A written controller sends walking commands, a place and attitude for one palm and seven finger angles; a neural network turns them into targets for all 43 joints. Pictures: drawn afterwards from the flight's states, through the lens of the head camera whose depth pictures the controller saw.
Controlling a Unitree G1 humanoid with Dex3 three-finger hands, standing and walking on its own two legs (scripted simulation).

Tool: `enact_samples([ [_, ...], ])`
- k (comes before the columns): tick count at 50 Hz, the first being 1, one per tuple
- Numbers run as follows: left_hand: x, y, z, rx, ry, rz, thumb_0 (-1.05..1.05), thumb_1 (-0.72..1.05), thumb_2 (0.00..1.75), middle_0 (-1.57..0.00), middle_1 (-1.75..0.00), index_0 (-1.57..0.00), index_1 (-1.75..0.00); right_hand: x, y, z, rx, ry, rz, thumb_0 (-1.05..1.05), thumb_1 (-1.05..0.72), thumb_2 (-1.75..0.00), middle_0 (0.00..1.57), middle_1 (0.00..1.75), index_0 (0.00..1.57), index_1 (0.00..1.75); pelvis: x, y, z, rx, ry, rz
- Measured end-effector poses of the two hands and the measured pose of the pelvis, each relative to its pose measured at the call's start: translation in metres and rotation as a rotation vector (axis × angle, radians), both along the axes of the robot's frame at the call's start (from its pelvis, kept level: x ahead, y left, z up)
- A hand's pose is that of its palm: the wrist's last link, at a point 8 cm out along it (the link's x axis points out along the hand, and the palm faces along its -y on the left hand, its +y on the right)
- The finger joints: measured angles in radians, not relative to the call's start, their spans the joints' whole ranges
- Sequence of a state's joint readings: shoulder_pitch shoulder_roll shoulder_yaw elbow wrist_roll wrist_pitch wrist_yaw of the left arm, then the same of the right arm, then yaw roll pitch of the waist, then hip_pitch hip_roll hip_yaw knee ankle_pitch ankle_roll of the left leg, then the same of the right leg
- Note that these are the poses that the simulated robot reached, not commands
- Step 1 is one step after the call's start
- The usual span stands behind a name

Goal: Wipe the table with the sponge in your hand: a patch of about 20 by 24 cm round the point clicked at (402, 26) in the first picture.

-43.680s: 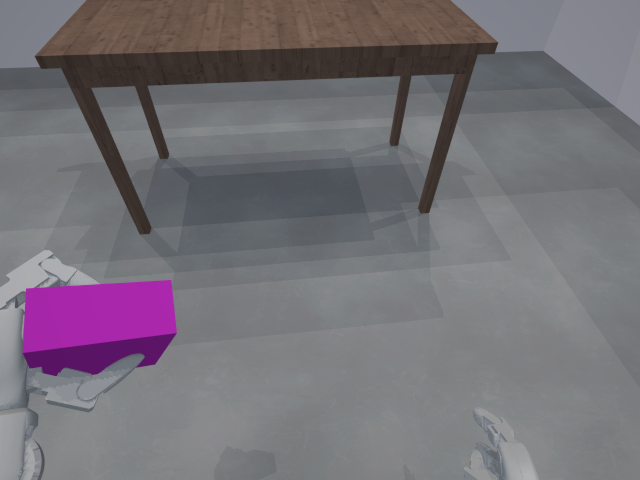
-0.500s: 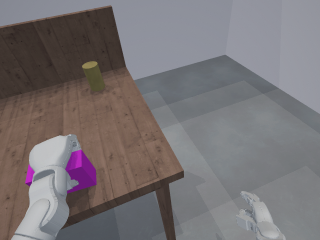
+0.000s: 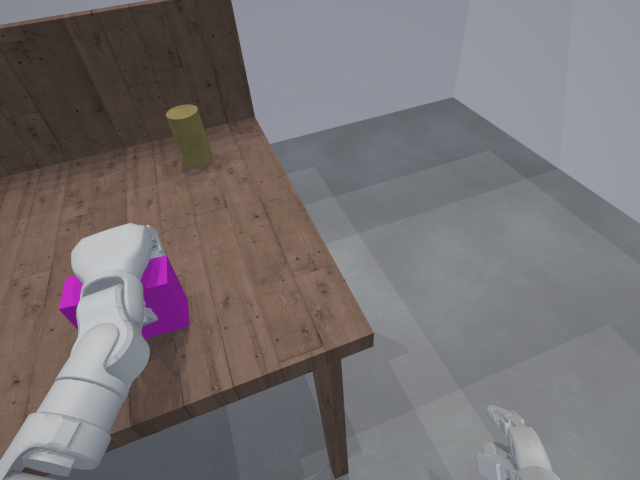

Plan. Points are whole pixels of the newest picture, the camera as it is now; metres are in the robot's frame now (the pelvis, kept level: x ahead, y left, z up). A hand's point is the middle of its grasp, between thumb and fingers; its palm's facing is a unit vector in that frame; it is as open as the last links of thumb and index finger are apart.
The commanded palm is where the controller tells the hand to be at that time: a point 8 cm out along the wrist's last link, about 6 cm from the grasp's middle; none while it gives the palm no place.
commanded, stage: wipe forward along the middle lane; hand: left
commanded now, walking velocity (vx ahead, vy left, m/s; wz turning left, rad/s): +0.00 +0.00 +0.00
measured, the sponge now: (136, 311) +0.30 +0.30 +0.05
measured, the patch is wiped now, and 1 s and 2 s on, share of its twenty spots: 1.00 1.00 1.00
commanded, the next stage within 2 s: slide back across to the first lane in 0.94 s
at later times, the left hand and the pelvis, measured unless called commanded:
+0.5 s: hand (135, 259) +0.36 +0.31 +0.10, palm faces -0.06 -0.04 -1.00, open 9.2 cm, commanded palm +0.34 +0.32 +0.12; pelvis +0.00 -0.01 +0.00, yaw +0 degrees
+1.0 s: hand (130, 238) +0.40 +0.34 +0.09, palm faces -0.08 -0.02 -1.00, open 9.2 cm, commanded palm +0.39 +0.35 +0.12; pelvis +0.01 +0.00 +0.00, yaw +0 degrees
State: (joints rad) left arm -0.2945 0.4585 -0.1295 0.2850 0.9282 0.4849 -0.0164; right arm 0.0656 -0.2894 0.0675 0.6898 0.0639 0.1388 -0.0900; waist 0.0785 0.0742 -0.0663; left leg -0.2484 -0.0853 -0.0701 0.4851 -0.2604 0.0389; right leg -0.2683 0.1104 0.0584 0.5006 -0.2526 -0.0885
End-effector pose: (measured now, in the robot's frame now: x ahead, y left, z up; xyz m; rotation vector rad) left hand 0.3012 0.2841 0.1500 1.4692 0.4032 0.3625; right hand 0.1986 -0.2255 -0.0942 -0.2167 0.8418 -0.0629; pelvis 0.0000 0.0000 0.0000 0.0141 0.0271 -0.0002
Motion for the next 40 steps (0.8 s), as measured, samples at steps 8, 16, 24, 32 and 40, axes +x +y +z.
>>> enact_samples([
  [8,0.017,0.004,-0.002,0.009,0.023,-0.027,-0.01,-0.53,1.1,-0.85,-1.42,-0.91,-1.42,-0.019,-0.014,-0.007,-0.015,0.042,-0.037,0.01,-0.9,-0.9,0.2,0.3,0.2,0.3,0.001,-0.002,-0.001,-0.002,0.021,-0.004],
  [16,0.024,0.008,-0.002,0.018,0.021,-0.04,-0.01,-0.54,1.1,-0.86,-1.41,-0.91,-1.43,-0.034,-0.022,-0.015,-0.018,0.09,-0.06,0.01,-0.9,-0.9,0.2,0.3,0.2,0.3,0.002,-0.004,-0.002,-0.002,0.032,-0.001],
  [24,0.037,0.016,0.0,0.028,0.041,-0.024,-0.01,-0.54,1.1,-0.86,-1.4,-0.9,-1.44,-0.041,-0.026,-0.018,-0.026,0.121,-0.072,0.01,-0.9,-0.9,0.2,0.3,0.2,0.3,0.0,-0.008,-0.003,-0.003,0.048,0.003],
  [32,0.059,0.024,0.001,0.056,0.085,-0.03,-0.01,-0.54,1.1,-0.86,-1.4,-0.89,-1.46,-0.052,-0.035,-0.022,-0.041,0.156,-0.099,0.01,-0.9,-0.9,0.2,0.3,0.2,0.3,0.002,-0.009,-0.003,-0.007,0.076,0.003],
  [40,0.071,0.034,0.0,0.042,0.087,-0.05,-0.01,-0.54,1.1,-0.86,-1.4,-0.9,-1.46,-0.066,-0.04,-0.028,-0.05,0.218,-0.126,0.01,-0.9,-0.9,0.2,0.3,0.2,0.3,0.007,-0.006,-0.004,-0.009,0.098,0.0],
])
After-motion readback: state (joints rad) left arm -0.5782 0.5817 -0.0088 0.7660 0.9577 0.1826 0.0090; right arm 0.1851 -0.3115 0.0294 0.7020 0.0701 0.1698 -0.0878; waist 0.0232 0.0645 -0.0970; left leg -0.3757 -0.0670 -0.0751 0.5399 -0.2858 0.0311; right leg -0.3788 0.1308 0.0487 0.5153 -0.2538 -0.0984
